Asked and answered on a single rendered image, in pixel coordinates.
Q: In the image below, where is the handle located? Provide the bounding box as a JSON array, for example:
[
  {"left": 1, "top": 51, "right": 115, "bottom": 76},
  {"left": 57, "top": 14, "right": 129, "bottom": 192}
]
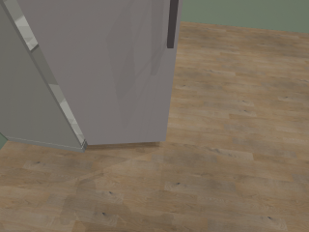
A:
[{"left": 167, "top": 0, "right": 179, "bottom": 48}]

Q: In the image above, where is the fridge door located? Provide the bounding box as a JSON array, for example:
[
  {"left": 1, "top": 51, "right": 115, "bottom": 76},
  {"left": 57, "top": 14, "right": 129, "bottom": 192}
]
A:
[{"left": 16, "top": 0, "right": 183, "bottom": 145}]

